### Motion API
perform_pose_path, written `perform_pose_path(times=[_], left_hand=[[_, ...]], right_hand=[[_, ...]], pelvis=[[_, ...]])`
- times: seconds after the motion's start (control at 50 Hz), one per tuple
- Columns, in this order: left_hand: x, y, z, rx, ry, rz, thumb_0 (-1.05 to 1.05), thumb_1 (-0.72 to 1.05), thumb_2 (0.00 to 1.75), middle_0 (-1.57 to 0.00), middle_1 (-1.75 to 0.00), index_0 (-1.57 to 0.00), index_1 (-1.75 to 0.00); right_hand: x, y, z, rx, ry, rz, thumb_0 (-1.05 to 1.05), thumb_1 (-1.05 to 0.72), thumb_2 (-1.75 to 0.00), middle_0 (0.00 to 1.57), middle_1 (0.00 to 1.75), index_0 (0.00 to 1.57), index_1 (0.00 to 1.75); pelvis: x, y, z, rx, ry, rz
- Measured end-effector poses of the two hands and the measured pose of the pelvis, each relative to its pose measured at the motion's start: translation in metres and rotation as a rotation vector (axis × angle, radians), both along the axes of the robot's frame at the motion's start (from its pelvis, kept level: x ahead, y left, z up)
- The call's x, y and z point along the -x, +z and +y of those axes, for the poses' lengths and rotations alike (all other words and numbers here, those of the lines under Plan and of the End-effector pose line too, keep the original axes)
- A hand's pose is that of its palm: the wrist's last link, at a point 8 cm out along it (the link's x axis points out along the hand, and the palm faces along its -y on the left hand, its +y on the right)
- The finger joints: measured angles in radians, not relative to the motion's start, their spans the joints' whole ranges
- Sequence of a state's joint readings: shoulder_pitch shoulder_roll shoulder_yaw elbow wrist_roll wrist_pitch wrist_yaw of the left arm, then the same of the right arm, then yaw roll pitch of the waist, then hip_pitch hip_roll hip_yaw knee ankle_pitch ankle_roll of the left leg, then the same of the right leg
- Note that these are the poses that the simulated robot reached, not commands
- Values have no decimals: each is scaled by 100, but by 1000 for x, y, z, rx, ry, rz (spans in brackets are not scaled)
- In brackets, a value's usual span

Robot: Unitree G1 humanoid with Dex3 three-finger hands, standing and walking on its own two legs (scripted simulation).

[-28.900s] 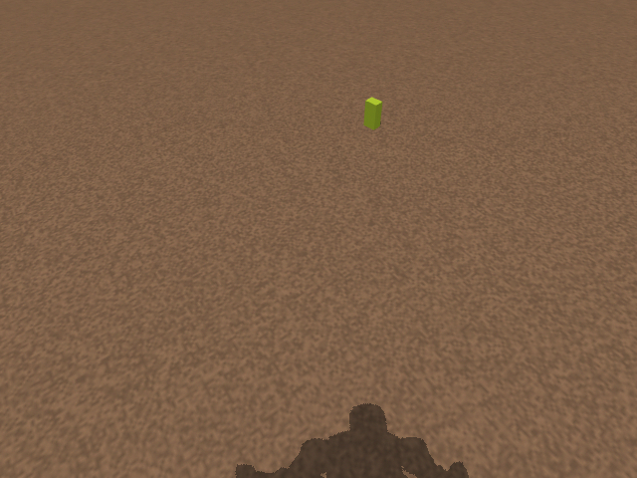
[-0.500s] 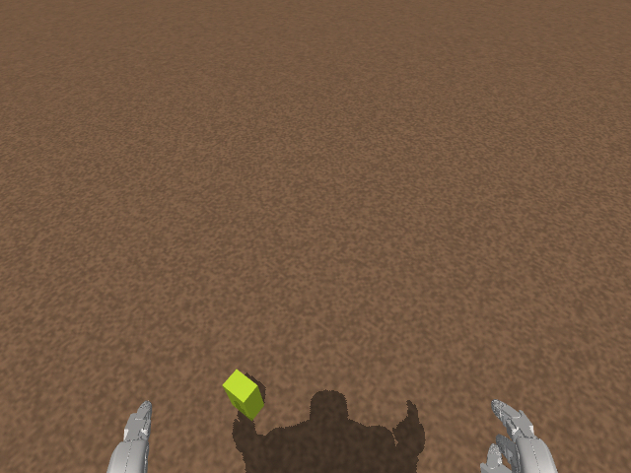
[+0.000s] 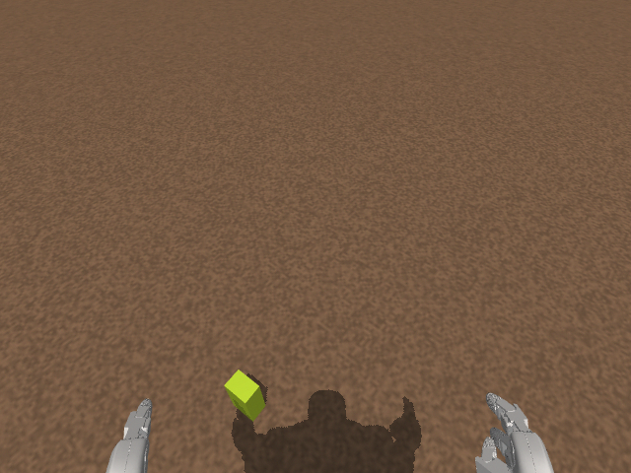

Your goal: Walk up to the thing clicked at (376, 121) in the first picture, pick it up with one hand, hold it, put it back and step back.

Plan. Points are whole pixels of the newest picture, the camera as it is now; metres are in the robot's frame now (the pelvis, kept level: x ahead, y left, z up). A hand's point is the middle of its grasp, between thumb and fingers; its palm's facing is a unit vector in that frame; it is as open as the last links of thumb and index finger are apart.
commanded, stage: home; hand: left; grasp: from the side
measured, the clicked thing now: (245, 396) +0.46 +0.22 -0.65
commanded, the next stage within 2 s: stand in 0.46 s
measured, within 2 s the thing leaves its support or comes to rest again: neither
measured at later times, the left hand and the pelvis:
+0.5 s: hand out of the picture +0.17 +0.18 -0.06, palm faces +0.11 -0.95 -0.28, open 17.2 cm; pelvis +0.00 +0.00 +0.00, yaw +0 degrees
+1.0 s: hand out of the picture +0.16 +0.19 -0.08, palm faces +0.03 -0.95 -0.32, open 9.3 cm; pelvis +0.00 +0.00 +0.00, yaw +0 degrees
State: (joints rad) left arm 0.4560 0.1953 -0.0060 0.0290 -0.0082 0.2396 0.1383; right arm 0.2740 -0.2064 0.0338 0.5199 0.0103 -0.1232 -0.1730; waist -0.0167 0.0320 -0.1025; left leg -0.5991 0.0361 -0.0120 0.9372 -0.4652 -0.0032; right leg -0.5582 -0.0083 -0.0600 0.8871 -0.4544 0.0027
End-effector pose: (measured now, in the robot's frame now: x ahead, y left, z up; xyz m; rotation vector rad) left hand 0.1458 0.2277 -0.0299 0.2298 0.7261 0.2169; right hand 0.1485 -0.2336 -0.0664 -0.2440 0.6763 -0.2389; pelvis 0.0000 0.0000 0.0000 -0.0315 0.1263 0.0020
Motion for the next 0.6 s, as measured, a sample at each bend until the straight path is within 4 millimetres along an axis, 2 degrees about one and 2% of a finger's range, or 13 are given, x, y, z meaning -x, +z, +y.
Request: perform_pose_path(times=[0.6], left_hand=[[2,0,2,1,-3,0,-1,-48,9,-6,-7,-6,-7]], right_hand=[[6,0,1,3,-4,6,1,-89,-90,21,30,20,30]], pelvis=[[2,1,2,0,-3,-5]])
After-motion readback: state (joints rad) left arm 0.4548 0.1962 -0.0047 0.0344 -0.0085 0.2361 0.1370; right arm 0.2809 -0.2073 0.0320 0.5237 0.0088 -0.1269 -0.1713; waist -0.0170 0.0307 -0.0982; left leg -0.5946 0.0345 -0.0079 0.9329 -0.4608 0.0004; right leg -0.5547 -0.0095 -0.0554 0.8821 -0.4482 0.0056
